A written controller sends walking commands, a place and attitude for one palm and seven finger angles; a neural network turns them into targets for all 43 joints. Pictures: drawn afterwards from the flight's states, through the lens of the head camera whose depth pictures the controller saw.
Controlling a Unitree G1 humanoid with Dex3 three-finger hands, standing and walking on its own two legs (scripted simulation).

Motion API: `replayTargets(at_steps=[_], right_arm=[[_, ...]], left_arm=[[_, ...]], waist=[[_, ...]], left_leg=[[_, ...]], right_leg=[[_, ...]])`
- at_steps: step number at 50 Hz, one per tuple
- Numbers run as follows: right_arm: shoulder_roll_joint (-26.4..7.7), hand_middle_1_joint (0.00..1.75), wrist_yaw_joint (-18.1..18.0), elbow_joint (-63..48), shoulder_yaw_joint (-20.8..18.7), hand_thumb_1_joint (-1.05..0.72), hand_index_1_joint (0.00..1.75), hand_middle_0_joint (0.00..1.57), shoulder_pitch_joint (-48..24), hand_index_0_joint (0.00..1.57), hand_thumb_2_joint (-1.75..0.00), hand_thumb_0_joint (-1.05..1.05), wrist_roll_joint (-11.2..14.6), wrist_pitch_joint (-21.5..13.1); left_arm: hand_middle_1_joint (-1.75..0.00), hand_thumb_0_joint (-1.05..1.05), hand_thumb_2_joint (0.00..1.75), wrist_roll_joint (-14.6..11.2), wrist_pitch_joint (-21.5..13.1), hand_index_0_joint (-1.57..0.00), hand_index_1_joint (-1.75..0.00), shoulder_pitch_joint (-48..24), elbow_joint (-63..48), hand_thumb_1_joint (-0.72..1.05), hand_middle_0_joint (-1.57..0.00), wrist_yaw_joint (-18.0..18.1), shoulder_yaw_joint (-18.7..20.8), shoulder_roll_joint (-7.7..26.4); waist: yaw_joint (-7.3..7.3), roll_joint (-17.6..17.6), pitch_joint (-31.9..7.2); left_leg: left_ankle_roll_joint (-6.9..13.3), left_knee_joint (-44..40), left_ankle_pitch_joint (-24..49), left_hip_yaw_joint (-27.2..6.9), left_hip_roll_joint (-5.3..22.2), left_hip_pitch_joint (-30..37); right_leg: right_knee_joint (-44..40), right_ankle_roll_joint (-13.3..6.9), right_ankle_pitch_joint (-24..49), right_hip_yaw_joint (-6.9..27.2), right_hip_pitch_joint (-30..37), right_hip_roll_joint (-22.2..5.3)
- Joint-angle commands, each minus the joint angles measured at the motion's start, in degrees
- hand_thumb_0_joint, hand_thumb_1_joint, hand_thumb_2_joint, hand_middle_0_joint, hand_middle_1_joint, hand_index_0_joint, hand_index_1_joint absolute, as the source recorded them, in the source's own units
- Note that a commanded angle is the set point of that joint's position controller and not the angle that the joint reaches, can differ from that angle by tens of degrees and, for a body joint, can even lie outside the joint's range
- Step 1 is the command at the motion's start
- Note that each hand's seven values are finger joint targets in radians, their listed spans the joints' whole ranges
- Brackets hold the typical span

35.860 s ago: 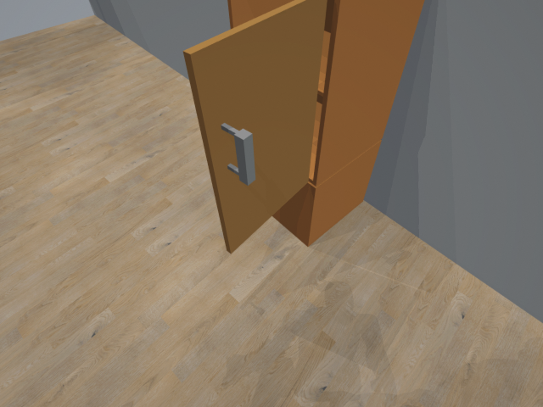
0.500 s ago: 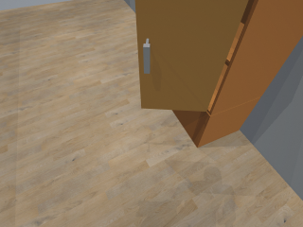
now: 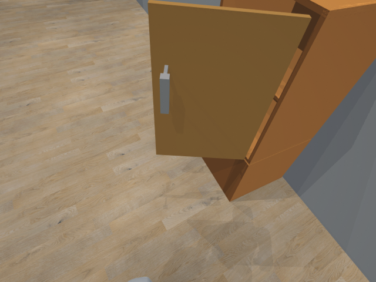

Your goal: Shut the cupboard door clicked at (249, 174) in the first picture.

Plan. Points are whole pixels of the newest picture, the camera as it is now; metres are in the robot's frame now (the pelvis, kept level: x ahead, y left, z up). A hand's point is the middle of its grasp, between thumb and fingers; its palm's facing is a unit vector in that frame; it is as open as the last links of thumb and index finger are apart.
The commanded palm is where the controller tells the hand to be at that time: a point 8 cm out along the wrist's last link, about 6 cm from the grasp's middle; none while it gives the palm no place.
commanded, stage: take the last steps up to it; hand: left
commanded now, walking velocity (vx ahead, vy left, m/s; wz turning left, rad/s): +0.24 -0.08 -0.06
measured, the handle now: (165, 89) +0.60 +0.11 +0.05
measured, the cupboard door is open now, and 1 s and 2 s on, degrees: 63 63 63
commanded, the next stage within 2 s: come to a stop and stand still in 0.22 s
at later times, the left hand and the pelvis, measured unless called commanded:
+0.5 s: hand (148, 242) +0.23 +0.11 -0.15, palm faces +0.01 -0.98 -0.22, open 7.2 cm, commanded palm none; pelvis +0.16 -0.07 +0.01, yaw -1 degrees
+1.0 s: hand (107, 272) +0.16 +0.19 -0.17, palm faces +0.04 -0.98 -0.19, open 7.4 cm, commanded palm none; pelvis +0.14 -0.01 +0.02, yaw -1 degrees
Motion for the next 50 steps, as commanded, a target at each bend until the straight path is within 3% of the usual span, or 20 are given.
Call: replayTargets(at_steps=[1,6,12,14,15,16,17,18,19,21,23,27,32,35,36,37,38,39,42,50], right_arm=[[-10.78,0.30,-1.84,0.83,-2.32,-0.90,0.30,0.20,11.45,0.20,-0.90,0.00,0.32,0.42],[-9.03,0.30,-1.42,1.06,-2.01,-0.90,0.30,0.20,8.34,0.20,-0.90,0.00,0.52,-0.24],[-9.41,0.30,-0.62,2.04,-2.95,-0.90,0.30,0.20,8.32,0.20,-0.90,0.00,0.67,0.98],[-9.24,0.30,-0.27,2.46,-3.02,-0.90,0.30,0.20,8.26,0.20,-0.90,0.00,0.73,1.44],[-8.20,0.30,-0.04,2.91,-2.87,-0.90,0.30,0.20,8.74,0.20,-0.90,0.00,0.96,1.57],[-5.74,0.30,0.29,2.76,-2.27,-0.90,0.30,0.20,9.64,0.20,-0.90,0.00,1.33,1.56],[-1.74,0.30,0.42,1.53,-1.23,-0.90,0.30,0.20,10.21,0.20,-0.90,0.00,1.67,1.89],[-3.16,0.30,-0.16,1.35,-1.20,-0.90,0.30,0.20,9.69,0.20,-0.90,0.00,1.91,2.60],[-2.33,0.30,-0.47,2.67,-1.06,-0.90,0.30,0.20,11.37,0.20,-0.90,0.00,2.09,2.83],[-3.30,0.30,-1.02,4.35,-0.81,-0.90,0.30,0.20,12.00,0.20,-0.90,0.00,2.62,3.41],[-3.15,0.30,-1.22,4.42,-0.76,-0.90,0.30,0.20,10.62,0.20,-0.90,0.00,2.89,4.11],[-3.65,0.30,-1.04,2.50,-1.50,-0.90,0.30,0.20,6.56,0.20,-0.90,0.00,2.25,5.44],[-4.45,0.30,-0.56,0.04,-2.21,-0.90,0.30,0.20,4.01,0.20,-0.90,0.00,2.23,6.20],[-5.14,0.30,-0.31,0.52,-2.25,-0.90,0.30,0.20,7.00,0.20,-0.90,0.00,2.09,5.54],[-7.26,0.30,-0.25,0.51,-2.33,-0.90,0.30,0.20,7.69,0.20,-0.90,0.00,1.79,4.85],[-11.71,0.30,-0.37,-0.84,-3.08,-0.90,0.30,0.20,6.53,0.20,-0.90,0.00,1.23,4.17],[-14.03,0.30,-1.03,-2.23,-3.40,-0.90,0.30,0.20,4.76,0.20,-0.90,0.00,0.63,4.41],[-13.72,0.30,-1.32,-3.12,-2.87,-0.90,0.30,0.20,2.60,0.20,-0.90,0.00,0.36,4.36],[-10.17,0.30,-2.43,-4.36,-1.34,-0.90,0.30,0.20,-1.95,0.20,-0.90,0.00,0.66,3.63],[-10.47,0.30,-2.76,-0.15,-2.17,-0.90,0.30,0.20,6.15,0.20,-0.90,0.00,1.17,3.21]], left_arm=[[-0.30,0.00,0.90,0.87,-1.22,-0.20,-0.30,-6.05,-6.97,0.90,-0.20,-0.75,1.51,5.04],[-0.30,0.00,0.90,0.50,0.18,-0.20,-0.30,-4.10,-6.63,0.90,-0.20,-1.38,1.24,2.30],[-0.30,0.00,0.90,0.56,-0.57,-0.20,-0.30,-7.86,-8.22,0.90,-0.20,-1.29,1.11,3.29],[-0.30,0.00,0.90,0.64,-1.04,-0.20,-0.30,-3.88,-6.46,0.90,-0.20,-1.10,1.38,4.47],[-0.30,0.00,0.90,0.65,-1.56,-0.20,-0.30,-0.91,-5.43,0.90,-0.20,-0.83,1.74,6.22],[-0.30,0.00,0.90,0.86,-2.34,-0.20,-0.30,3.25,-4.06,0.90,-0.20,-0.34,2.41,9.80],[-0.30,0.00,0.90,0.92,-2.77,-0.20,-0.30,5.04,-3.60,0.90,-0.20,0.52,3.00,13.74],[-0.30,0.00,0.90,0.22,-2.75,-0.20,-0.30,3.57,-4.06,0.90,-0.20,1.01,2.19,13.06],[-0.30,0.00,0.90,0.39,-2.95,-0.20,-0.30,-2.19,-4.82,0.90,-0.20,1.40,1.42,11.57],[-0.30,0.00,0.90,0.56,-2.70,-0.20,-0.30,-7.02,-5.72,0.90,-0.20,2.10,0.87,9.56],[-0.30,0.00,0.90,0.62,-1.97,-0.20,-0.30,-7.33,-6.08,0.90,-0.20,2.81,1.06,9.07],[-0.30,0.00,0.90,0.62,-0.62,-0.20,-0.30,-6.26,-6.21,0.90,-0.20,3.36,2.40,11.00],[-0.30,0.00,0.90,0.93,0.43,-0.20,-0.30,-9.97,-8.27,0.90,-0.20,3.34,2.73,11.52],[-0.30,0.00,0.90,0.62,0.99,-0.20,-0.30,-11.86,-8.96,0.90,-0.20,3.16,2.70,10.83],[-0.30,0.00,0.90,0.26,1.39,-0.20,-0.30,-10.26,-9.11,0.90,-0.20,3.08,2.13,9.23],[-0.30,0.00,0.90,0.04,2.06,-0.20,-0.30,-7.53,-9.86,0.90,-0.20,2.91,1.44,5.71],[-0.30,0.00,0.90,-0.27,2.64,-0.20,-0.30,-8.41,-10.21,0.90,-0.20,3.15,1.25,5.59],[-0.30,0.00,0.90,-0.25,2.86,-0.20,-0.30,-8.47,-10.67,0.90,-0.20,2.99,1.48,6.42],[-0.30,0.00,0.90,0.62,3.29,-0.20,-0.30,-6.30,-8.60,0.90,-0.20,2.19,2.00,7.70],[-0.30,0.00,0.90,0.40,2.92,-0.20,-0.30,-6.40,-7.83,0.90,-0.20,1.08,1.32,6.75]], waist=[[-3.79,10.01,3.01],[-0.39,10.27,0.41],[-0.68,10.42,1.79],[1.07,8.98,-0.64],[2.40,5.82,-1.66],[4.38,-2.32,-3.36],[4.31,-15.12,-2.49],[3.39,-8.44,-3.55],[0.53,-6.09,-2.93],[-0.64,-10.19,-4.96],[-0.27,-6.46,-7.33],[1.38,-3.02,-8.23],[0.19,-5.83,-6.12],[-2.20,-6.08,-6.30],[-2.05,-0.61,-7.49],[-0.99,15.32,-7.10],[-1.91,18.24,-5.45],[-1.40,12.94,-4.32],[0.85,11.80,-1.06],[-2.67,10.65,-7.42]], left_leg=[[6.99,-26.92,-4.23,-26.48,20.45,10.38],[5.38,-26.84,5.32,-9.22,13.99,8.85],[4.67,-22.61,1.80,-6.50,12.75,6.73],[2.46,-17.33,0.37,-4.04,9.90,6.95],[0.82,-12.21,-2.20,-2.29,7.43,4.74],[-1.25,-1.68,-7.96,0.96,3.18,-2.07],[-2.70,10.79,-21.17,1.86,-2.68,-8.24],[-2.59,15.58,-23.26,-4.24,-0.42,-3.96],[-3.00,15.84,-19.41,-6.59,0.82,-1.10],[-3.48,14.88,-17.23,-8.64,1.43,0.80],[-4.05,12.53,-16.47,-7.82,-0.21,1.15],[-5.33,13.11,-13.64,-6.80,-2.83,-1.66],[-5.22,9.53,-9.82,-8.14,-2.69,1.23],[-4.70,-7.41,3.21,-8.18,-1.83,10.00],[-3.74,-13.55,12.37,-10.43,1.68,15.17],[0.82,-18.16,25.64,-24.54,13.63,13.94],[6.88,-20.57,31.65,-28.40,18.89,7.62],[9.58,-20.99,22.57,-25.02,19.06,1.95],[6.82,-21.83,15.43,-22.36,13.64,3.90],[5.89,-23.54,10.01,-21.92,13.61,20.65]], right_leg=[[20.37,0.69,6.54,3.21,-23.23,-6.34],[3.17,2.97,12.39,-0.99,-17.09,-7.34],[-14.56,3.45,17.38,-5.33,-8.41,-5.16],[-19.73,3.36,20.81,-7.54,-1.31,-2.71],[-23.09,2.88,19.64,-5.48,3.69,-3.55],[-27.09,0.47,16.88,3.99,10.68,-10.49],[-35.42,-4.18,22.97,18.40,10.94,-21.58],[-37.72,-7.06,30.59,19.69,6.02,-24.74],[-37.05,-7.29,34.77,16.23,1.93,-23.09],[-31.60,-7.60,55.56,11.31,2.05,-21.80],[-27.99,-7.89,68.09,7.17,4.65,-20.98],[-26.91,-9.11,71.16,6.99,7.69,-22.41],[-27.86,-8.39,58.16,5.09,1.15,-21.53],[-23.77,-4.14,40.80,3.52,-3.48,-17.94],[-19.32,-0.86,28.86,0.90,-6.70,-13.78],[-12.12,3.75,5.07,-3.90,-11.90,-5.91],[-1.68,4.37,-6.87,-0.48,-10.83,-2.17],[4.38,3.48,-5.80,2.66,-7.80,-2.84],[11.05,4.18,2.18,5.49,-14.34,-2.18],[1.45,5.77,4.28,3.61,-16.27,-3.03]])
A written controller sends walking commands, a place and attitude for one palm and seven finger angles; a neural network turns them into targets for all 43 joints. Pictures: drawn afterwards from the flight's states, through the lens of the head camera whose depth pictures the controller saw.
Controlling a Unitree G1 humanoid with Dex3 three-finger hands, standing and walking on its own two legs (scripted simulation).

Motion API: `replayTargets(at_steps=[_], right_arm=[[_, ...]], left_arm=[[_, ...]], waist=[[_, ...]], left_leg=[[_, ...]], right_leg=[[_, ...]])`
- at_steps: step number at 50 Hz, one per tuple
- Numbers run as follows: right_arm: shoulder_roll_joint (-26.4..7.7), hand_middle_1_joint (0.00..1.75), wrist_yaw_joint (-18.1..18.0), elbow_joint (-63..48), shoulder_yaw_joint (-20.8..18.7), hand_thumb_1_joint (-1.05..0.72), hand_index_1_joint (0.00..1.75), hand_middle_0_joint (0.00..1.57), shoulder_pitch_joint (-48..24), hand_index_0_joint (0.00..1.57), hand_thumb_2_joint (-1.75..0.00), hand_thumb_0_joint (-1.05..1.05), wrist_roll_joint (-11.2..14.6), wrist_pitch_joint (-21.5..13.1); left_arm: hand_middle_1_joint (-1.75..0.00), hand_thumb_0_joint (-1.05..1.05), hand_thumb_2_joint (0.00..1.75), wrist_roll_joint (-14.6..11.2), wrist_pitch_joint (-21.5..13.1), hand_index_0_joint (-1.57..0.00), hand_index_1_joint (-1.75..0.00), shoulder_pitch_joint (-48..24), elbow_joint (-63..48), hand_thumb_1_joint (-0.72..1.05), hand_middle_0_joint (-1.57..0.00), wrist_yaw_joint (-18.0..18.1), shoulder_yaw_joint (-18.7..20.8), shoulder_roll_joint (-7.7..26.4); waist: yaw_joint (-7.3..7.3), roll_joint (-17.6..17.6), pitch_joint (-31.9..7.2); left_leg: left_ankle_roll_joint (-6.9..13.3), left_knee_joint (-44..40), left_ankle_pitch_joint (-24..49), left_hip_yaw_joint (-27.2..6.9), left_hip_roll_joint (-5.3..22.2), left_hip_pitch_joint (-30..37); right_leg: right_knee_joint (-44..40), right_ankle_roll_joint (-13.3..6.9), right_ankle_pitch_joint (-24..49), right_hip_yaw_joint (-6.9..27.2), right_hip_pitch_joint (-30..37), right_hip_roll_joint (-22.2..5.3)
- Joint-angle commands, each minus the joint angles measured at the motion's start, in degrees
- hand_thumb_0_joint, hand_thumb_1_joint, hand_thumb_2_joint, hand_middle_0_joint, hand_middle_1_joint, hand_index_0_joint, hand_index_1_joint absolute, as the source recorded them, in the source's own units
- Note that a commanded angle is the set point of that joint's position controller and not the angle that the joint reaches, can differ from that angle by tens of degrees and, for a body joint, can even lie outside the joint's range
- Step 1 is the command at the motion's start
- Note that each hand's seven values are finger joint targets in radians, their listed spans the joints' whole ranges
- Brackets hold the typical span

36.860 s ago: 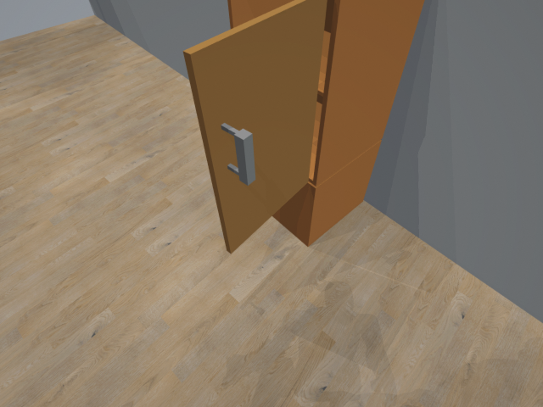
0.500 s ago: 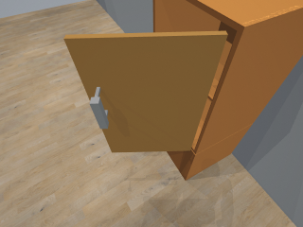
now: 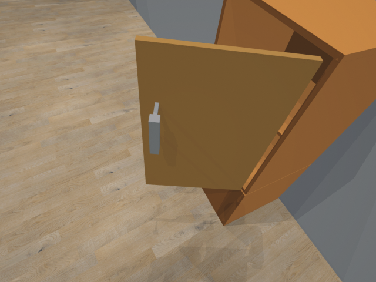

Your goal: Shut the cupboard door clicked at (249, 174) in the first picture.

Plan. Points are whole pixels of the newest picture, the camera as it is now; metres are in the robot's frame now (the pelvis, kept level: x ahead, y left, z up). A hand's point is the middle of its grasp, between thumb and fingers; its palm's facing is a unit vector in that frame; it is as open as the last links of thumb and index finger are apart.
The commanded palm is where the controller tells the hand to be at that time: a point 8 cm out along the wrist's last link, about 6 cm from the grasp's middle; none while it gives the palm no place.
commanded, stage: come to a stop and stand still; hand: left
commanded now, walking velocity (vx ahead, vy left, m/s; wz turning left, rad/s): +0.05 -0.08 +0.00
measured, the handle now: (155, 128) +0.46 +0.13 +0.02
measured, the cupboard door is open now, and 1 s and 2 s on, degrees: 63 63 63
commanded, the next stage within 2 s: look again from close up in 0.76 s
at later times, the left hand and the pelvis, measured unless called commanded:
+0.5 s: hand out of the picture -0.05 +0.11 -0.19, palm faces +0.03 -0.99 -0.17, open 7.3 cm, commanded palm none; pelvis -0.05 -0.05 -0.01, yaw +1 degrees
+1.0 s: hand out of the picture -0.07 +0.11 -0.19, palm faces +0.03 -0.99 -0.17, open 7.4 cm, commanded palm none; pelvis -0.05 -0.04 -0.01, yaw +1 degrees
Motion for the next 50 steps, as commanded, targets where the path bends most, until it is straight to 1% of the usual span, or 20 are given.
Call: replayTargets(at_steps=[1,4,7,11,12,13,15,17,20,23,25,27,32,42,43,44,45,46,47,50], right_arm=[[-12.18,0.30,-0.89,0.32,-3.46,-0.90,0.30,0.20,8.19,0.20,-0.90,0.00,0.02,-0.42],[-12.83,0.30,-0.57,1.22,-3.88,-0.90,0.30,0.20,9.01,0.20,-0.90,0.00,-0.22,-0.24],[-12.27,0.30,-0.12,2.23,-3.83,-0.90,0.30,0.20,7.85,0.20,-0.90,0.00,-0.25,-0.21],[-11.80,0.30,0.34,3.28,-4.07,-0.90,0.30,0.20,6.28,0.20,-0.90,0.00,0.10,0.36],[-10.07,0.30,0.53,3.83,-3.81,-0.90,0.30,0.20,6.48,0.20,-0.90,0.00,0.38,0.42],[-8.07,0.30,0.71,3.79,-3.36,-0.90,0.30,0.20,6.79,0.20,-0.90,0.00,0.52,0.57],[-4.76,0.30,1.09,3.91,-2.59,-0.90,0.30,0.20,8.44,0.20,-0.90,0.00,0.35,1.32],[-4.38,0.30,1.34,5.21,-2.66,-0.90,0.30,0.20,10.53,0.20,-0.90,0.00,0.04,1.61],[-3.77,0.30,1.18,7.16,-1.84,-0.90,0.30,0.20,13.90,0.20,-0.90,0.00,0.22,0.61],[-4.64,0.30,0.49,8.54,-1.17,-0.90,0.30,0.20,14.41,0.20,-0.90,0.00,0.42,-0.54],[-5.29,0.30,-0.15,8.44,-0.66,-0.90,0.30,0.20,13.48,0.20,-0.90,0.00,0.37,-0.92],[-5.14,0.30,-0.19,9.36,-0.68,-0.90,0.30,0.20,12.97,0.20,-0.90,0.00,0.68,-1.19],[-4.33,0.30,-0.21,9.00,-0.96,-0.90,0.30,0.20,12.39,0.20,-0.90,0.00,0.70,-0.75],[-3.76,0.30,-0.17,8.55,-0.99,-0.90,0.30,0.20,10.99,0.20,-0.90,0.00,0.75,-0.67],[-5.63,0.30,0.74,4.39,-0.59,-0.90,0.30,0.20,3.22,0.20,-0.90,0.00,1.03,-2.19],[-2.64,0.30,1.12,2.63,-0.46,-0.90,0.30,0.20,7.66,0.20,-0.90,0.00,0.88,-1.65],[-2.92,0.30,1.18,3.44,-0.71,-0.90,0.30,0.20,8.45,0.20,-0.90,0.00,0.55,-1.50],[-3.88,0.30,1.37,3.54,-0.58,-0.90,0.30,0.20,9.90,0.20,-0.90,0.00,0.51,-1.63],[-4.09,0.30,1.44,3.36,-0.42,-0.90,0.30,0.20,11.21,0.20,-0.90,0.00,0.26,-2.18],[-6.04,0.30,1.16,1.93,-0.43,-0.90,0.30,0.20,9.90,0.20,-0.90,0.00,0.54,-2.28]], left_arm=[[-0.30,0.00,0.90,0.17,-0.74,-0.20,-0.30,0.02,-2.94,0.90,-0.20,-0.50,-0.22,2.00],[-0.30,0.00,0.90,0.07,-0.60,-0.20,-0.30,-0.46,-2.86,0.90,-0.20,-0.68,-0.66,1.08],[-0.30,0.00,0.90,-0.09,-0.85,-0.20,-0.30,1.19,-1.63,0.90,-0.20,-0.60,-1.13,0.17],[-0.30,0.00,0.90,-0.29,-1.07,-0.20,-0.30,8.98,1.97,0.90,-0.20,-0.12,-0.97,0.02],[-0.30,0.00,0.90,-0.15,-1.48,-0.20,-0.30,9.67,2.38,0.90,-0.20,0.17,-0.86,1.07],[-0.30,0.00,0.90,0.08,-1.89,-0.20,-0.30,9.95,2.54,0.90,-0.20,0.48,-0.76,2.16],[-0.30,0.00,0.90,0.29,-2.11,-0.20,-0.30,4.39,1.08,0.90,-0.20,0.65,-0.67,5.88],[-0.30,0.00,0.90,0.08,-2.96,-0.20,-0.30,-2.64,-0.78,0.90,-0.20,1.00,-1.21,4.10],[-0.30,0.00,0.90,-0.55,-3.85,-0.20,-0.30,-1.03,0.99,0.90,-0.20,0.68,-2.23,1.32],[-0.30,0.00,0.90,-0.99,-4.03,-0.20,-0.30,3.23,2.85,0.90,-0.20,0.73,-2.77,-1.01],[-0.30,0.00,0.90,-1.15,-4.18,-0.20,-0.30,5.54,3.83,0.90,-0.20,0.71,-2.86,-1.73],[-0.30,0.00,0.90,-1.20,-3.67,-0.20,-0.30,5.46,4.45,0.90,-0.20,0.80,-2.59,-0.78],[-0.30,0.00,0.90,-0.93,-3.77,-0.20,-0.30,5.83,4.62,0.90,-0.20,0.78,-2.55,-1.53],[-0.30,0.00,0.90,-0.56,-4.02,-0.20,-0.30,7.24,4.90,0.90,-0.20,0.90,-2.66,-2.55],[-0.30,0.00,0.90,0.49,-6.58,-0.20,-0.30,12.60,5.95,0.90,-0.20,3.13,-3.14,-0.76],[-0.30,0.00,0.90,0.02,-7.03,-0.20,-0.30,8.41,2.82,0.90,-0.20,2.81,-2.94,1.97],[-0.30,0.00,0.90,-0.08,-6.89,-0.20,-0.30,6.40,1.81,0.90,-0.20,2.29,-2.99,1.53],[-0.30,0.00,0.90,-0.12,-6.86,-0.20,-0.30,6.02,1.79,0.90,-0.20,2.17,-3.09,1.06],[-0.30,0.00,0.90,0.13,-6.88,-0.20,-0.30,6.29,1.38,0.90,-0.20,2.17,-3.01,0.20],[-0.30,0.00,0.90,-0.08,-6.01,-0.20,-0.30,7.39,1.39,0.90,-0.20,1.82,-3.34,-0.97]], waist=[[-3.93,9.93,-5.90],[-4.34,9.94,-4.81],[-3.24,11.38,-2.81],[-0.13,11.10,-3.38],[0.21,8.54,-1.24],[0.05,4.16,-0.49],[-2.44,-6.74,3.43],[-3.74,-11.13,6.27],[-4.39,-6.44,6.94],[-2.55,-0.14,6.89],[-1.32,-1.68,5.97],[-0.99,5.48,2.25],[-1.36,1.25,1.65],[-1.55,0.93,3.94],[1.67,4.45,2.32],[-3.40,4.12,-1.18],[-3.17,7.52,-0.36],[-3.73,6.77,-0.87],[-3.21,7.61,-1.31],[-2.16,2.59,0.64]], left_leg=[[3.67,-11.09,2.53,-16.81,16.32,14.71],[4.04,-12.41,-2.84,-17.61,16.42,11.77],[3.06,-14.15,-10.50,-16.90,13.86,6.46],[-1.44,-14.97,-17.84,-12.05,9.44,-1.08],[-2.86,-13.35,-18.53,-10.53,7.33,-4.58],[-4.63,-9.41,-18.20,-8.21,4.38,-6.55],[-6.12,3.65,-11.69,-1.99,-0.67,0.64],[-5.08,11.82,-8.76,-2.57,0.24,3.97],[-4.67,6.25,-1.89,-2.90,1.61,4.48],[-4.21,-2.43,2.66,-6.82,4.06,4.48],[-3.94,-3.79,3.58,-7.25,4.64,4.20],[-3.51,-4.63,4.52,-7.88,4.76,4.02],[-3.99,-4.75,-1.66,-6.54,3.92,4.55],[-3.96,-4.58,-0.87,-6.27,3.98,5.80],[-5.18,9.15,3.21,-4.62,3.69,3.19],[-4.65,7.34,-7.07,-4.69,2.23,2.50],[-4.42,5.35,-6.19,-4.64,2.17,3.79],[-4.10,4.82,-3.69,-5.40,2.87,3.48],[-3.58,4.05,0.97,-6.03,3.67,3.23],[-2.44,1.37,-2.09,-8.07,4.25,0.75]], right_leg=[[-5.00,0.25,-1.07,-0.04,-5.11,-1.70],[-11.44,-0.37,-3.33,-1.51,-0.97,-1.73],[-19.19,-1.53,-2.83,-3.50,4.69,-0.69],[-33.79,-2.82,6.92,-6.43,17.05,0.37],[-37.47,-3.65,6.62,-4.16,19.36,-1.12],[-41.21,-5.56,-0.03,1.85,18.04,-5.89],[-51.16,-10.28,-17.80,11.24,-0.29,-16.18],[-51.36,-10.31,-15.03,9.39,-7.99,-14.36],[-44.30,-8.51,-1.26,4.12,-3.48,-10.58],[-39.45,-5.32,3.07,2.17,1.08,-6.05],[-39.29,-4.83,8.78,2.75,5.02,-4.86],[-37.25,-4.38,11.87,1.23,9.85,-5.11],[-39.60,-4.37,6.95,2.11,9.16,-5.23],[-40.54,-4.21,6.78,2.13,6.23,-5.41],[-38.90,-3.06,32.37,6.18,7.07,-8.95],[-38.33,-5.21,21.57,6.69,7.40,-11.22],[-37.38,-6.23,11.25,5.38,5.17,-9.52],[-36.19,-6.26,6.17,3.62,4.32,-7.11],[-34.41,-5.95,9.49,1.40,5.43,-5.88],[-32.82,-5.09,5.20,0.52,5.67,-4.12]])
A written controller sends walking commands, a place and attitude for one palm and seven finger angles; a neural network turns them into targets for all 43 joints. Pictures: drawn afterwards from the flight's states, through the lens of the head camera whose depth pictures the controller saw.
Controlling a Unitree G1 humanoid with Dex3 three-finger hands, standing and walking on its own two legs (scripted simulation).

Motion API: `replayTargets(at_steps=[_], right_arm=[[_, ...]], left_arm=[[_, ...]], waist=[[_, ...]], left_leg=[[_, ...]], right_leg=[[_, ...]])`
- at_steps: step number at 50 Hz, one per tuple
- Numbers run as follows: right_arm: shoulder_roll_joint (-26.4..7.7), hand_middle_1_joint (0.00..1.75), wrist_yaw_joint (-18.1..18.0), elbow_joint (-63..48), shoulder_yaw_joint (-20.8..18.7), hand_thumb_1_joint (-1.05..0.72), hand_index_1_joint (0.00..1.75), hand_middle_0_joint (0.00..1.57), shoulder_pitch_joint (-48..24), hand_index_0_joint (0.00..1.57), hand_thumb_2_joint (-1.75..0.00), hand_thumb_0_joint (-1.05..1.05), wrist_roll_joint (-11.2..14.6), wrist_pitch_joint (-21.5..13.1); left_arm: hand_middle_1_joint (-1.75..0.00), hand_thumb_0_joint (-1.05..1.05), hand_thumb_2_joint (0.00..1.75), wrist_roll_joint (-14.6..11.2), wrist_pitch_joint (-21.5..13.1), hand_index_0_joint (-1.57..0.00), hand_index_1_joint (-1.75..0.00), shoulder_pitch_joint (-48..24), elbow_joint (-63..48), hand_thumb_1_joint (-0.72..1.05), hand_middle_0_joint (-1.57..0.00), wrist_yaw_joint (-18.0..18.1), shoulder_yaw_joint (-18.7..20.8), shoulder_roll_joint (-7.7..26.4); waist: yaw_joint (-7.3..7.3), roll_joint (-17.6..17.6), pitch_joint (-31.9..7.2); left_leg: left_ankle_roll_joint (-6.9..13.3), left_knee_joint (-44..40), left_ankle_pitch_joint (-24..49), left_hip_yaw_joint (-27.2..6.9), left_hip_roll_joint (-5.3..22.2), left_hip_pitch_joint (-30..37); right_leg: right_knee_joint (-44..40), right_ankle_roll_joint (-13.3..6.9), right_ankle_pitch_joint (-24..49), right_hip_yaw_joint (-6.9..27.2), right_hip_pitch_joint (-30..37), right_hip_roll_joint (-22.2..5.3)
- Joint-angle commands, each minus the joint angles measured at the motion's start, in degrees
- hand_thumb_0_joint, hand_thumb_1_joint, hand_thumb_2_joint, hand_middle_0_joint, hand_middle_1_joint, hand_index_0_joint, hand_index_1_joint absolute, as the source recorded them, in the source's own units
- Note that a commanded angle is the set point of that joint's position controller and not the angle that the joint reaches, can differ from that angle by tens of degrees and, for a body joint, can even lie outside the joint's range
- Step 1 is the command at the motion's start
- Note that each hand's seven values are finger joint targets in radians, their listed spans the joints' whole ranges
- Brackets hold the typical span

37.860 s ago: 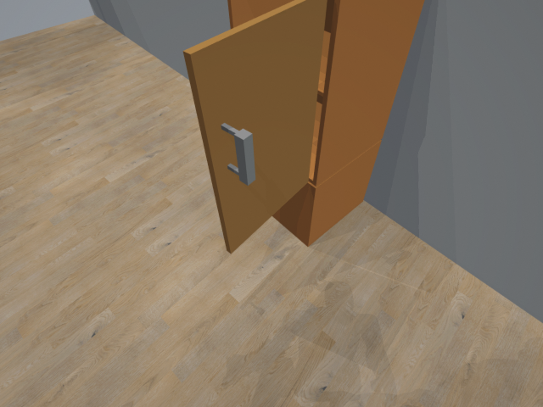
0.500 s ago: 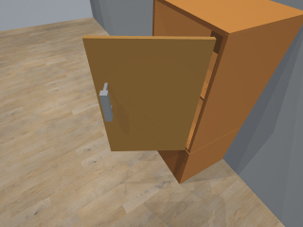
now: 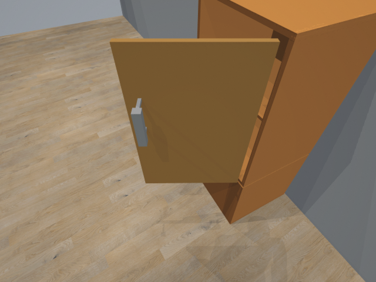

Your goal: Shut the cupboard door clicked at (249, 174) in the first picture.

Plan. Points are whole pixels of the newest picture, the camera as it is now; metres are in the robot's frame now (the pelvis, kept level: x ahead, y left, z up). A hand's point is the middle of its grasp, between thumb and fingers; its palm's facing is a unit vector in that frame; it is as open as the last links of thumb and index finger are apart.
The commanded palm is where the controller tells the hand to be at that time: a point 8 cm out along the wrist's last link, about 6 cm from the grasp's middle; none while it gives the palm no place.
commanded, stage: look again from close up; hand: left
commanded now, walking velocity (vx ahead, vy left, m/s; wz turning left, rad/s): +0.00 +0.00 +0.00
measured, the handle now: (141, 122) +0.52 +0.16 +0.03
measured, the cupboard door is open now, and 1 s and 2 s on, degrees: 63 63 63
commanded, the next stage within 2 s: shuffle to correct the standing spot in 0.38 s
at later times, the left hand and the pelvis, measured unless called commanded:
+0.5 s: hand out of the picture +0.04 +0.20 -0.17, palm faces -0.01 -0.97 -0.24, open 7.4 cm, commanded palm none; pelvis +0.02 +0.00 +0.00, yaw -1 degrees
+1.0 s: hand out of the picture +0.03 +0.15 -0.18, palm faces +0.07 -0.98 -0.18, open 7.4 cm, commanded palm none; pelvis +0.07 -0.01 +0.00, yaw +1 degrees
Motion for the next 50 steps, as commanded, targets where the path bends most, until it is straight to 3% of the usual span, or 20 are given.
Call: replayTargets(at_steps=[1,3,7,14,18,23,26,27,30,33,36,39,42,43,44,46,47,50], right_arm=[[-4.51,0.30,0.01,-3.69,-0.03,-0.90,0.30,0.20,2.96,0.20,-0.90,0.00,0.10,-0.87],[-4.98,0.30,0.01,-3.94,0.14,-0.90,0.30,0.20,2.30,0.20,-0.90,0.00,0.01,-1.05],[-5.78,0.30,-0.07,-3.72,0.16,-0.90,0.30,0.20,1.79,0.20,-0.90,0.00,0.08,-1.22],[-7.73,0.30,-0.04,-3.16,0.13,-0.90,0.30,0.20,0.15,0.20,-0.90,0.00,0.12,-1.49],[-8.23,0.30,-0.09,-2.55,0.14,-0.90,0.30,0.20,-1.06,0.20,-0.90,0.00,0.19,-1.51],[-8.50,0.30,-0.14,-1.74,0.17,-0.90,0.30,0.20,-1.93,0.20,-0.90,0.00,0.28,-1.43],[-6.70,0.30,0.00,-0.97,0.53,-0.90,0.30,0.20,-1.34,0.20,-0.90,0.00,0.08,-1.00],[-6.55,0.30,-0.01,-0.75,0.56,-0.90,0.30,0.20,-1.26,0.20,-0.90,0.00,0.04,-0.83],[-7.25,0.30,0.19,-1.21,0.10,-0.90,0.30,0.20,-1.72,0.20,-0.90,0.00,-0.39,-0.31],[-7.50,0.30,0.10,-1.51,-0.26,-0.90,0.30,0.20,-1.52,0.20,-0.90,0.00,-0.47,-0.19],[-7.23,0.30,-0.16,-1.68,-0.47,-0.90,0.30,0.20,-0.75,0.20,-0.90,0.00,-0.50,-0.59],[-6.19,0.30,-0.59,-1.61,-0.23,-0.90,0.30,0.20,-0.81,0.20,-0.90,0.00,-0.34,-1.06],[-3.44,0.30,-0.90,-1.45,0.56,-0.90,0.30,0.20,-1.86,0.20,-0.90,0.00,0.13,-1.24],[-3.60,0.30,-1.07,-1.28,0.70,-0.90,0.30,0.20,-1.87,0.20,-0.90,0.00,0.38,-1.10],[-4.02,0.30,-1.24,-0.92,0.62,-0.90,0.30,0.20,-1.08,0.20,-0.90,0.00,0.60,-1.01],[-6.67,0.30,-1.67,-0.16,-0.23,-0.90,0.30,0.20,0.75,0.20,-0.90,0.00,0.79,-1.04],[-7.06,0.30,-1.85,-0.20,-0.72,-0.90,0.30,0.20,0.96,0.20,-0.90,0.00,0.84,-0.94],[-7.03,0.30,-2.14,-0.91,-1.31,-0.90,0.30,0.20,1.44,0.20,-0.90,0.00,0.78,-0.18]], left_arm=[[-0.30,0.00,0.90,-0.04,-0.46,-0.20,-0.30,1.85,-3.27,0.90,-0.20,0.30,1.09,7.06],[-0.30,0.00,0.90,-0.02,-0.30,-0.20,-0.30,2.03,-3.58,0.90,-0.20,0.16,1.10,7.55],[-0.30,0.00,0.90,0.00,-0.06,-0.20,-0.30,1.65,-4.09,0.90,-0.20,0.04,1.10,8.42],[-0.30,0.00,0.90,-0.26,-0.19,-0.20,-0.30,0.05,-4.90,0.90,-0.20,-0.13,1.45,11.48],[-0.30,0.00,0.90,-0.29,-0.07,-0.20,-0.30,-0.63,-4.82,0.90,-0.20,-0.25,1.48,12.39],[-0.30,0.00,0.90,-0.28,-0.12,-0.20,-0.30,-1.53,-4.68,0.90,-0.20,-0.30,1.49,13.29],[-0.30,0.00,0.90,-0.24,0.33,-0.20,-0.30,-0.26,-3.54,0.90,-0.20,-0.39,1.12,11.41],[-0.30,0.00,0.90,-0.06,0.48,-0.20,-0.30,0.19,-3.50,0.90,-0.20,-0.48,1.14,11.28],[-0.30,0.00,0.90,0.15,0.98,-0.20,-0.30,0.38,-3.59,0.90,-0.20,-0.93,1.41,11.45],[-0.30,0.00,0.90,0.32,0.98,-0.20,-0.30,1.91,-3.45,0.90,-0.20,-1.25,1.55,10.93],[-0.30,0.00,0.90,0.27,0.66,-0.20,-0.30,3.38,-3.13,0.90,-0.20,-1.44,1.87,10.84],[-0.30,0.00,0.90,0.15,0.38,-0.20,-0.30,5.49,-2.48,0.90,-0.20,-1.23,2.28,11.13],[-0.30,0.00,0.90,-0.03,-0.25,-0.20,-0.30,7.66,-1.46,0.90,-0.20,-0.28,2.45,11.33],[-0.30,0.00,0.90,-0.21,-0.42,-0.20,-0.30,7.32,-1.28,0.90,-0.20,0.00,2.31,11.18],[-0.30,0.00,0.90,-0.30,-0.49,-0.20,-0.30,6.65,-1.48,0.90,-0.20,0.27,2.16,11.41],[-0.30,0.00,0.90,-0.50,-0.34,-0.20,-0.30,4.84,-2.79,0.90,-0.20,0.58,2.65,13.00],[-0.30,0.00,0.90,-0.37,-0.25,-0.20,-0.30,4.44,-3.52,0.90,-0.20,0.77,2.96,13.24],[-0.30,0.00,0.90,-0.61,0.46,-0.20,-0.30,4.18,-4.36,0.90,-0.20,1.09,2.93,11.05]], waist=[[-0.26,-2.17,3.64],[0.34,-0.66,4.94],[0.81,-2.65,5.12],[0.95,-3.79,0.66],[1.16,-1.90,0.29],[1.12,-2.64,-0.14],[0.99,-3.05,-0.56],[1.03,-3.62,0.41],[0.83,-0.82,4.25],[1.07,-0.47,6.10],[1.02,-0.88,3.60],[1.45,-4.28,1.21],[1.73,-8.08,0.59],[1.32,-7.16,0.27],[0.69,-5.14,-0.62],[0.11,-1.04,-2.73],[0.06,-0.69,-2.29],[0.12,1.62,-3.99]], left_leg=[[2.09,-6.82,0.61,-4.89,3.41,0.24],[2.42,-8.29,1.07,-5.51,3.39,-0.70],[2.90,-9.89,1.34,-5.58,3.68,-0.21],[2.74,-8.45,8.77,-3.90,3.37,4.53],[2.71,-8.45,9.69,-3.50,3.48,5.34],[2.39,-7.80,12.06,-2.87,3.48,6.21],[2.35,-7.59,7.08,-2.93,3.38,6.24],[2.71,-7.51,4.35,-3.18,3.41,5.32],[3.23,-8.72,-5.62,-5.21,3.55,1.58],[4.08,-8.90,-8.69,-6.80,4.31,-0.32],[4.31,-5.00,-0.51,-5.31,4.43,1.24],[3.53,1.66,9.09,-0.90,3.03,0.30],[1.53,4.62,10.70,2.25,0.96,-1.88],[1.08,3.48,12.52,2.01,1.17,-0.61],[0.99,1.78,17.78,1.68,1.32,2.40],[1.89,1.67,32.50,1.06,2.40,8.56],[2.31,2.56,38.58,1.06,3.01,10.26],[3.66,2.44,48.00,-0.62,5.53,14.17]], right_leg=[[-4.80,-2.70,-2.38,4.39,-5.99,-4.17],[-3.92,-2.56,-0.94,4.18,-5.70,-3.99],[-3.85,-2.06,0.36,3.90,-4.95,-4.22],[-3.85,-1.73,6.37,4.71,-3.01,-5.44],[-4.23,-1.60,7.60,4.96,-2.54,-5.70],[-4.54,-1.54,11.28,5.00,-1.64,-6.17],[-4.25,-1.28,4.89,3.88,-1.65,-5.78],[-4.21,-1.46,1.59,3.40,-1.97,-5.35],[-3.97,-1.91,-8.09,2.74,-5.05,-4.72],[-3.45,-2.28,-9.10,2.11,-6.14,-4.43],[-2.67,-2.90,-3.74,2.39,-4.77,-4.83],[-2.41,-3.66,8.57,4.09,-0.18,-6.39],[-1.07,-3.66,37.93,5.79,5.46,-9.35],[0.40,-3.13,47.52,4.97,5.83,-9.58],[1.82,-2.33,51.69,3.74,5.18,-8.91],[3.92,-1.19,47.65,2.03,2.94,-7.36],[4.81,-0.78,46.03,1.26,1.03,-6.71],[5.56,0.09,34.61,0.47,-2.46,-5.77]])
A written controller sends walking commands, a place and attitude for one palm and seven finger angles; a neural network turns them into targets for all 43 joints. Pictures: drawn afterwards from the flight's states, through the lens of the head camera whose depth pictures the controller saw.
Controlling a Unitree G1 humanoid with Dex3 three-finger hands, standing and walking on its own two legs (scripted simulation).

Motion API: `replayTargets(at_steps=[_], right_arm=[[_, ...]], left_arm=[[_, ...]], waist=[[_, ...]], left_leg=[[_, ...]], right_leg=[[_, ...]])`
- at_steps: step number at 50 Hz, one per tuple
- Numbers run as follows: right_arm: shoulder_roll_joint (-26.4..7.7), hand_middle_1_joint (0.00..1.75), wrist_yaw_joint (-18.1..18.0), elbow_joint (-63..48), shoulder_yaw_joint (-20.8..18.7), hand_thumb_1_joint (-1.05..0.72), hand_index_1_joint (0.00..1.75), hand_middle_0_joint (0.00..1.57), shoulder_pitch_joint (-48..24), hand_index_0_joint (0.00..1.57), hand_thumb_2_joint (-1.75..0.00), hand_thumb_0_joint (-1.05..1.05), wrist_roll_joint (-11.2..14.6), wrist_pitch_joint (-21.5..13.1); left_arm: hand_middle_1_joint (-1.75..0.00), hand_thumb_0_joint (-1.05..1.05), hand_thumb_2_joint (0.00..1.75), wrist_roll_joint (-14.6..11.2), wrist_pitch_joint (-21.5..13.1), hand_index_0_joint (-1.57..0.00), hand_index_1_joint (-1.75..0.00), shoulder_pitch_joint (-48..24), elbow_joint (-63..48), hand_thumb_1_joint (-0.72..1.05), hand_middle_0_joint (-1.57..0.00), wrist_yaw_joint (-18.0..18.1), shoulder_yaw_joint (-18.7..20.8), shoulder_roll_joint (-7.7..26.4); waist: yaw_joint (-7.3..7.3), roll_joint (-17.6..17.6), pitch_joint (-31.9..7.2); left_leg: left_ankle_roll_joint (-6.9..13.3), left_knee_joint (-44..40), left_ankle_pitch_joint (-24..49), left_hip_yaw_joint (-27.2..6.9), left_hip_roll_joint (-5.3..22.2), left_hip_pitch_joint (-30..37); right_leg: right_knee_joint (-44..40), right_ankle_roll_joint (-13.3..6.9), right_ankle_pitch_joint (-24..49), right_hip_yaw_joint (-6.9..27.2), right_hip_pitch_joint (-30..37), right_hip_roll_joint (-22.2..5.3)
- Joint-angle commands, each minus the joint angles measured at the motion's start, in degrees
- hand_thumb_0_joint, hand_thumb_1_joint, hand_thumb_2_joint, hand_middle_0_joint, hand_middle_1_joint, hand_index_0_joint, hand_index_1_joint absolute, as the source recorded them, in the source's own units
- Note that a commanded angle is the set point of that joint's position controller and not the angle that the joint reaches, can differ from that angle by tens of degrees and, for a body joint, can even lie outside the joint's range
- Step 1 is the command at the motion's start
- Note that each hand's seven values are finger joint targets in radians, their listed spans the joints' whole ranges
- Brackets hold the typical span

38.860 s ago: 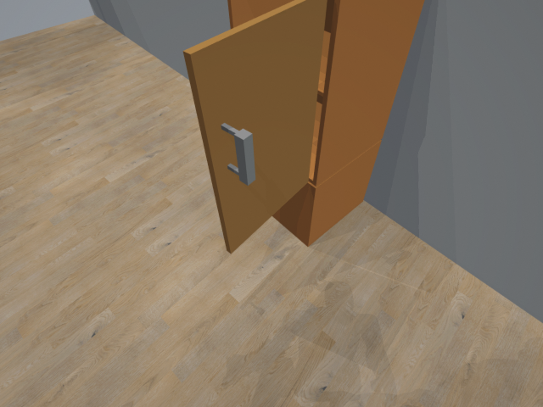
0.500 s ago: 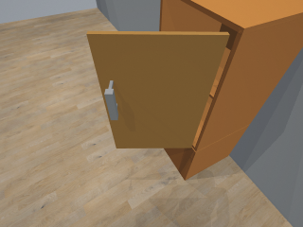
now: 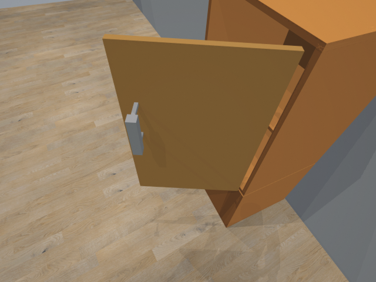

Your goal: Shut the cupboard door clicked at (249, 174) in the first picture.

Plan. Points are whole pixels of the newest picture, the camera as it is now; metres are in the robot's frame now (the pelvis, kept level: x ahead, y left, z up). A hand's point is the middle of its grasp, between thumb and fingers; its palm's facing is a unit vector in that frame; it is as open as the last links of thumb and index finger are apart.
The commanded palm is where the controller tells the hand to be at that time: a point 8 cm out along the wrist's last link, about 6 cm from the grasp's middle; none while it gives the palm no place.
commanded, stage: come to a stop and stand still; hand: left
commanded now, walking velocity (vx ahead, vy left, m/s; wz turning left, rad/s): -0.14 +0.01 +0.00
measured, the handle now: (137, 129) +0.45 +0.17 +0.03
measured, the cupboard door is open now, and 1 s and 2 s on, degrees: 63 63 63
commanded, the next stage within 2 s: look again from close up in 1.50 s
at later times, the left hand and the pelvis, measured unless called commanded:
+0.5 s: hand out of the picture +0.01 +0.21 -0.16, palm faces +0.00 -0.97 -0.26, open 7.4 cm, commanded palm none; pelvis -0.07 +0.02 -0.01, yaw -2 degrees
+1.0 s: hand out of the picture -0.16 +0.23 -0.17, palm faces +0.03 -0.98 -0.22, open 7.4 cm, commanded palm none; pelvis -0.12 +0.04 +0.01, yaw +0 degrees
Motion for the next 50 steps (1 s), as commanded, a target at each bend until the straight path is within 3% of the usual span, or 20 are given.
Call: replayTargets(at_steps=[1,4,8,9,10,11,12,14,16,17,18,19,22,24,26,29,34,39,45,50], right_arm=[[-8.02,0.30,-0.91,-2.45,-2.25,-0.90,0.30,0.20,4.83,0.20,-0.90,0.00,0.04,0.02],[-7.76,0.30,-0.78,-3.87,-2.75,-0.90,0.30,0.20,3.55,0.20,-0.90,0.00,-0.27,0.09],[-6.64,0.30,-0.49,-5.16,-2.91,-0.90,0.30,0.20,2.58,0.20,-0.90,0.00,-0.47,0.12],[-6.02,0.30,-0.32,-5.59,-2.82,-0.90,0.30,0.20,2.65,0.20,-0.90,0.00,-0.46,0.21],[-7.83,0.30,0.06,-10.52,-3.25,-0.90,0.30,0.20,-2.01,0.20,-0.90,0.00,0.07,-0.97],[-4.78,0.30,1.02,-11.76,-2.51,-0.90,0.30,0.20,3.47,0.20,-0.90,0.00,-0.03,-0.22],[-4.12,0.30,1.43,-11.55,-2.42,-0.90,0.30,0.20,0.36,0.20,-0.90,0.00,-0.54,-0.17],[-4.62,0.30,1.59,-12.26,-2.28,-0.90,0.30,0.20,1.80,0.20,-0.90,0.00,-0.22,-0.09],[-6.97,0.30,1.61,-10.71,-2.54,-0.90,0.30,0.20,6.88,0.20,-0.90,0.00,-0.50,-0.78],[-9.89,0.30,1.24,-10.62,-3.17,-0.90,0.30,0.20,7.69,0.20,-0.90,0.00,-0.70,-1.03],[-11.33,0.30,0.94,-11.55,-2.96,-0.90,0.30,0.20,5.93,0.20,-0.90,0.00,-0.71,-0.66],[-11.16,0.30,0.91,-11.41,-2.56,-0.90,0.30,0.20,2.23,0.20,-0.90,0.00,-0.54,-0.57],[-9.40,0.30,1.01,-12.90,-1.62,-0.90,0.30,0.20,-3.72,0.20,-0.90,0.00,-0.61,-0.05],[-7.60,0.30,1.62,-12.50,-1.46,-0.90,0.30,0.20,-0.94,0.20,-0.90,0.00,-0.57,0.84],[-7.68,0.30,2.01,-10.68,-1.73,-0.90,0.30,0.20,3.63,0.20,-0.90,0.00,-0.90,1.32],[-8.16,0.30,2.21,-9.34,-1.70,-0.90,0.30,0.20,7.27,0.20,-0.90,0.00,-1.24,1.03],[-11.84,0.30,1.55,-9.68,-2.09,-0.90,0.30,0.20,3.39,0.20,-0.90,0.00,-1.10,-0.09],[-11.68,0.30,1.28,-8.48,-2.31,-0.90,0.30,0.20,1.37,0.20,-0.90,0.00,-0.89,0.32],[-10.22,0.30,1.34,-6.11,-2.50,-0.90,0.30,0.20,4.12,0.20,-0.90,0.00,-0.83,1.13],[-10.58,0.30,1.09,-4.70,-2.74,-0.90,0.30,0.20,5.52,0.20,-0.90,0.00,-0.68,0.87]], left_arm=[[-0.30,0.00,0.90,-0.18,-0.48,-0.20,-0.30,2.99,-3.78,0.90,-0.20,1.12,1.87,7.32],[-0.30,0.00,0.90,0.19,-0.30,-0.20,-0.30,2.68,-4.70,0.90,-0.20,0.91,2.09,6.62],[-0.30,0.00,0.90,0.63,-0.33,-0.20,-0.30,3.86,-5.46,0.90,-0.20,0.80,2.56,7.26],[-0.30,0.00,0.90,0.69,-0.30,-0.20,-0.30,3.82,-5.74,0.90,-0.20,0.77,2.70,7.98],[-0.30,0.00,0.90,0.56,-2.07,-0.20,-0.30,5.43,-5.81,0.90,-0.20,2.71,2.39,8.28],[-0.30,0.00,0.90,1.17,-2.55,-0.20,-0.30,3.47,-9.32,0.90,-0.20,2.21,2.68,11.25],[-0.30,0.00,0.90,1.36,-2.76,-0.20,-0.30,3.41,-9.77,0.90,-0.20,1.71,2.66,10.85],[-0.30,0.00,0.90,1.23,-2.85,-0.20,-0.30,0.85,-11.67,0.90,-0.20,1.41,2.03,11.41],[-0.30,0.00,0.90,0.23,-2.29,-0.20,-0.30,-1.61,-13.15,0.90,-0.20,1.29,1.79,11.22],[-0.30,0.00,0.90,-0.03,-1.85,-0.20,-0.30,-2.24,-14.08,0.90,-0.20,1.41,1.66,9.83],[-0.30,0.00,0.90,-0.27,-1.14,-0.20,-0.30,-2.02,-14.49,0.90,-0.20,1.39,1.62,8.50],[-0.30,0.00,0.90,-0.04,-0.34,-0.20,-0.30,-2.61,-13.56,0.90,-0.20,1.15,1.26,7.93],[-0.30,0.00,0.90,0.53,-0.11,-0.20,-0.30,-0.47,-11.48,0.90,-0.20,0.32,1.10,9.21],[-0.30,0.00,0.90,0.45,-0.48,-0.20,-0.30,-2.35,-11.27,0.90,-0.20,-0.19,0.57,10.66],[-0.30,0.00,0.90,0.33,-0.13,-0.20,-0.30,-7.17,-12.63,0.90,-0.20,-0.26,0.81,11.84],[-0.30,0.00,0.90,0.44,0.52,-0.20,-0.30,-8.10,-13.56,0.90,-0.20,-0.18,1.01,11.32],[-0.30,0.00,0.90,0.49,0.75,-0.20,-0.30,-0.92,-10.78,0.90,-0.20,-0.65,1.46,9.84],[-0.30,0.00,0.90,0.73,1.01,-0.20,-0.30,3.97,-7.20,0.90,-0.20,-0.95,1.30,8.10],[-0.30,0.00,0.90,0.62,0.12,-0.20,-0.30,0.67,-5.96,0.90,-0.20,-1.07,1.23,9.86],[-0.30,0.00,0.90,0.48,-0.19,-0.20,-0.30,-1.94,-4.87,0.90,-0.20,-1.32,1.38,10.38]], waist=[[-1.33,5.74,-5.34],[-0.96,4.09,-4.19],[-0.13,-0.56,-4.28],[-0.05,-2.36,-4.29],[0.08,-6.70,-2.41],[-1.60,-12.80,-5.05],[0.50,-6.30,-5.58],[-1.89,-4.77,-7.89],[-3.96,0.19,-11.48],[-3.61,4.83,-10.80],[-1.90,7.51,-8.82],[-0.41,14.47,-3.65],[2.28,6.21,6.77],[-0.74,-0.55,4.45],[-3.17,-6.05,4.52],[-3.76,-1.89,4.86],[0.43,8.14,0.58],[1.70,6.88,-1.26],[-1.54,0.04,0.44],[-3.25,-1.37,0.02]], left_leg=[[4.50,-0.82,52.63,-1.98,6.89,11.39],[4.96,-1.66,48.88,-1.44,6.61,9.85],[3.34,-0.21,35.96,1.32,3.90,4.50],[2.69,0.39,30.22,1.68,2.71,1.97],[0.77,7.20,22.20,5.59,2.54,3.46],[2.08,7.62,-0.80,1.37,-0.30,-8.34],[2.13,7.23,-4.13,3.06,-0.96,-8.61],[2.25,1.69,-2.80,3.42,-2.13,-6.13],[3.98,-2.66,23.09,0.96,0.70,6.32],[7.34,-1.68,36.41,-6.40,6.53,8.52],[10.70,-4.50,39.24,-10.83,10.78,6.09],[11.92,-8.32,36.35,-13.70,11.85,1.35],[7.92,-10.10,7.92,-10.83,6.40,-12.41],[3.40,-5.64,-4.41,-3.54,0.67,-6.33],[2.55,-2.15,-3.76,-1.28,0.27,0.49],[3.40,-7.23,-7.16,-4.39,1.09,-1.22],[6.53,-22.02,-19.23,-15.85,7.15,-11.94],[6.12,-22.84,-18.77,-13.57,6.33,-13.06],[2.90,-14.19,-10.61,-7.62,1.01,-2.60],[2.71,-9.95,-5.84,-6.23,0.92,3.39]], right_leg=[[-0.74,0.38,34.11,1.54,-4.65,-4.39],[-1.49,0.68,32.90,1.88,-4.43,-4.43],[-2.38,-0.20,43.56,3.79,-0.78,-6.67],[-2.57,-1.11,46.65,4.53,0.95,-7.90],[-7.14,2.93,70.27,7.80,-4.60,-8.66],[-2.62,0.23,74.12,8.83,6.93,-11.42],[-2.02,-2.84,75.51,10.60,7.08,-14.01],[1.45,-5.56,69.15,8.27,7.49,-11.70],[7.00,-3.27,52.10,4.28,1.05,-7.16],[8.53,-1.72,34.86,1.52,-4.17,-3.50],[8.04,-0.76,11.14,0.89,-6.11,-0.59],[7.66,-0.46,-5.94,0.87,-7.23,0.22],[-6.19,-2.15,-0.12,4.75,-3.97,-1.82],[-14.52,-4.77,-8.41,12.90,-11.27,-7.64],[-17.90,-5.65,-19.75,12.86,-20.21,-8.69],[-13.74,-3.76,-18.48,8.33,-21.03,-5.10],[-2.30,-1.92,-4.41,2.68,-5.42,0.24],[-2.88,-2.47,-2.72,2.78,-1.59,0.45],[-14.60,-4.42,-13.49,11.39,-13.66,-3.89],[-15.24,-3.60,-12.50,10.82,-18.96,-4.02]])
